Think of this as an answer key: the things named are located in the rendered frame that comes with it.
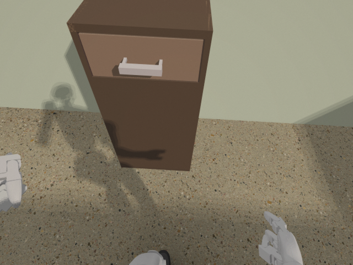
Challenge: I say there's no handle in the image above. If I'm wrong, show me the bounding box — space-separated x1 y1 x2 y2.
118 57 163 76

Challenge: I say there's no robot left hand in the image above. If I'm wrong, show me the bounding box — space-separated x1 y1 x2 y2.
0 152 27 212

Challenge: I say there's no drawer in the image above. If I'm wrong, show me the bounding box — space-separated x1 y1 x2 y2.
79 33 204 82

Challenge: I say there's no cabinet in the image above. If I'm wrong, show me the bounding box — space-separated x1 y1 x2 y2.
67 0 213 171

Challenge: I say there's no robot right hand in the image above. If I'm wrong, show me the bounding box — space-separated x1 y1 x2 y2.
259 211 303 265

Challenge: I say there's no robot left shin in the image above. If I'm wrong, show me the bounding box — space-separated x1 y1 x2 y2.
148 250 162 257

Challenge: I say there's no robot left thigh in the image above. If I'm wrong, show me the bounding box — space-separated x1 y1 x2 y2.
129 253 166 265

